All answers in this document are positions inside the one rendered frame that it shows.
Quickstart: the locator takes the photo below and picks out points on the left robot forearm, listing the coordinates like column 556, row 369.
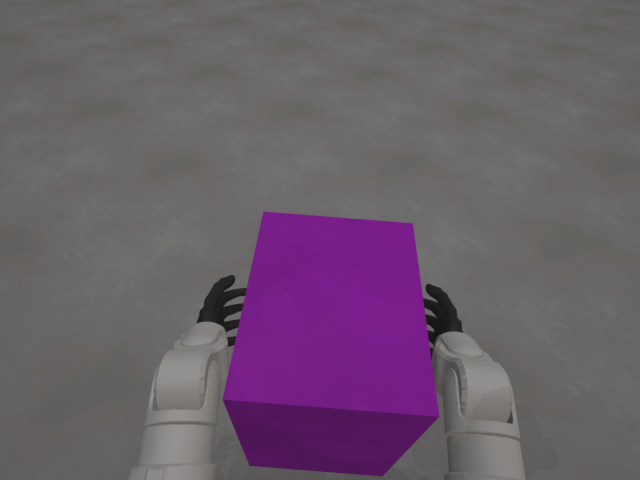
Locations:
column 182, row 410

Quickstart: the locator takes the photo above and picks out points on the robot right hand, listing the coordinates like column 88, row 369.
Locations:
column 445, row 312

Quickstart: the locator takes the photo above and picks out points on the robot left hand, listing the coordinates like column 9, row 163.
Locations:
column 213, row 310

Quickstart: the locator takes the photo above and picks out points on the carton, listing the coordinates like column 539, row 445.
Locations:
column 331, row 369

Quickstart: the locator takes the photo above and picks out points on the right robot forearm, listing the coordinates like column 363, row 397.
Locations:
column 479, row 411

